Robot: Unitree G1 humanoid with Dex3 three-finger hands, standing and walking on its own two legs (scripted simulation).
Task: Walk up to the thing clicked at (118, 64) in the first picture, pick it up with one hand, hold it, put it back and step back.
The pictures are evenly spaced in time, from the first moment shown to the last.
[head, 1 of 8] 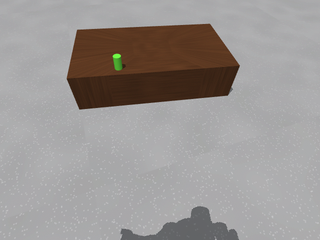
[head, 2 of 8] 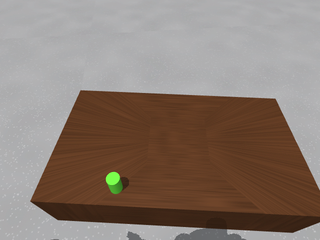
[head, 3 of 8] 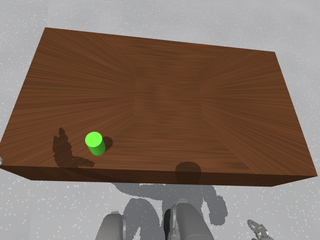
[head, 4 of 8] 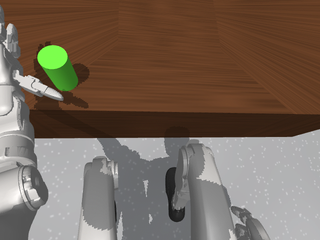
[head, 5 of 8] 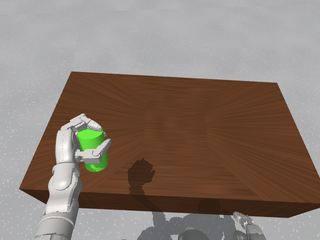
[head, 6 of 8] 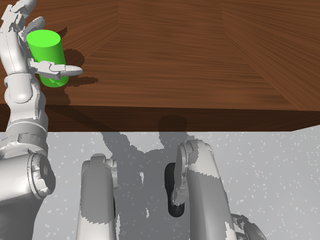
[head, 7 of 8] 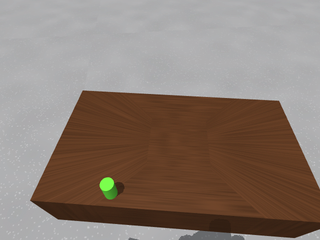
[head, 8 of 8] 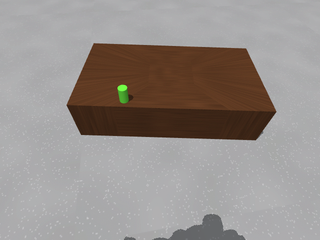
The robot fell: no
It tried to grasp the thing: yes
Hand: left
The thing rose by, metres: 0.38
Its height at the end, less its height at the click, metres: +0.00
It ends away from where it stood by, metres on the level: 0.03
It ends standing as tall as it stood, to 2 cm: yes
